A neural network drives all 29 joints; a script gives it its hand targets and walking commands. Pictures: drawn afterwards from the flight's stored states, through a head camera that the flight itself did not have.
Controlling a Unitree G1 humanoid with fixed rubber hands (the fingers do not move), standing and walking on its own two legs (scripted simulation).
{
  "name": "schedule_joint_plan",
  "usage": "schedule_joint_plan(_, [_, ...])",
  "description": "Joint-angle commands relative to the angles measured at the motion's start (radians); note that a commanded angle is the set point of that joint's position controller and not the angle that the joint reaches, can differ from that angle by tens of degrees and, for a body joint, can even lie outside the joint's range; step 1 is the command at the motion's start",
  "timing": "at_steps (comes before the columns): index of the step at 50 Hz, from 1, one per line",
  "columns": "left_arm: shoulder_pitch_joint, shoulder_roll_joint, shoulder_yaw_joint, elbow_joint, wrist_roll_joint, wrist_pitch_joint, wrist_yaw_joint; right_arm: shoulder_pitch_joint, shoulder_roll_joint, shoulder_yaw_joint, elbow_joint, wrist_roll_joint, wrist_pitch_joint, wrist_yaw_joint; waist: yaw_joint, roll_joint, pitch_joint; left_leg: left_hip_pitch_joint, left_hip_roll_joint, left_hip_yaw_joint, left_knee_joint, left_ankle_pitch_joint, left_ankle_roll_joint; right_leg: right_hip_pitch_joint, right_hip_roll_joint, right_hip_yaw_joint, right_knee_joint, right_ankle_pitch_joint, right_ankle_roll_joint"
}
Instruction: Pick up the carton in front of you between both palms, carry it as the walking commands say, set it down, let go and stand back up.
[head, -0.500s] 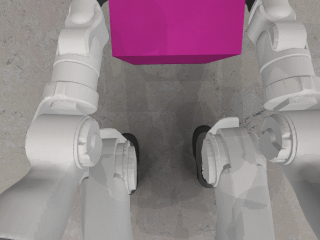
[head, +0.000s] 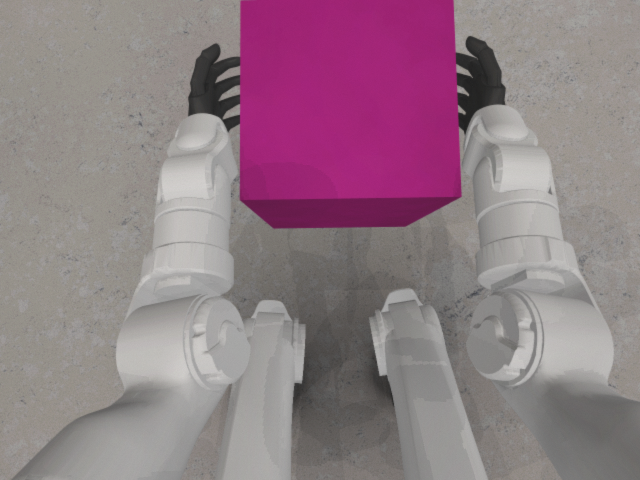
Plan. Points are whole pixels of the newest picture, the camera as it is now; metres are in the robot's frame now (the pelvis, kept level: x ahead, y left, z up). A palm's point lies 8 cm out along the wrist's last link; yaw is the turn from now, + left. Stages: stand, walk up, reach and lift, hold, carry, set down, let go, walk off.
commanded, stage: reach and lift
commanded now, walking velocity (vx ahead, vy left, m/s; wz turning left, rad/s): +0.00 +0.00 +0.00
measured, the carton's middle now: (342, 139) +0.52 -0.03 -0.14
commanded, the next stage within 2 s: none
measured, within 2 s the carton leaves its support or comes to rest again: neither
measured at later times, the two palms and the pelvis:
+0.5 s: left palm (130, 88) +0.48 +0.13 +0.09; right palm (561, 70) +0.47 -0.17 +0.09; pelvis +0.05 +0.00 +0.13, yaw -1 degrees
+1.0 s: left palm out of the picture +0.43 +0.14 +0.24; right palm out of the picture +0.42 -0.16 +0.24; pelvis +0.10 +0.00 +0.26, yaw -1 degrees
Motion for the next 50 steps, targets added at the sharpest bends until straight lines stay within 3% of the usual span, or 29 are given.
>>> schedule_joint_plan(1, [-0.657,-1.042,-0.458,0.017,-0.144,0.008,-0.243,-0.668,1.043,0.479,-0.002,0.163,-0.004,0.251,-0.022,-0.026,-1.086,0.551,-0.065,0.198,-0.221,0.051,0.052,0.666,0.063,-0.208,-0.216,0.073,-0.042])
schedule_joint_plan(12, [-0.461,-1.149,-0.635,-0.09,-0.222,0.03,-0.263,-0.466,1.148,0.631,-0.099,0.227,0.016,0.252,-0.014,-0.03,-1.125,0.753,-0.064,0.176,-0.357,0.19,0.036,0.884,0.071,-0.184,-0.346,0.232,-0.034])
schedule_joint_plan(30, [-0.079,-1.183,-0.656,-0.078,-0.171,-0.029,-0.251,-0.099,1.192,0.653,-0.082,0.179,-0.045,0.234,0.002,-0.028,-0.809,1.088,-0.043,0.089,-0.711,0.227,0.049,1.197,0.058,-0.103,-0.686,0.253,-0.05])
schedule_joint_plan(42, [0.174,-1.189,-0.738,-0.153,-0.164,-0.031,-0.258,0.147,1.204,0.737,-0.15,0.176,-0.054,0.231,0.015,-0.033,-0.642,1.407,-0.012,0.038,-0.969,0.353,0.059,1.504,0.037,-0.046,-0.944,0.366,-0.059])
schedule_joint_plan(50, [0.343,-1.177,-0.787,-0.217,-0.169,0.019,-0.27,0.309,1.199,0.789,-0.217,0.185,-0.007,0.23,0.022,-0.041,-0.489,1.634,0.009,0.017,-1.152,0.474,0.064,1.722,0.021,-0.027,-1.129,0.484,-0.058])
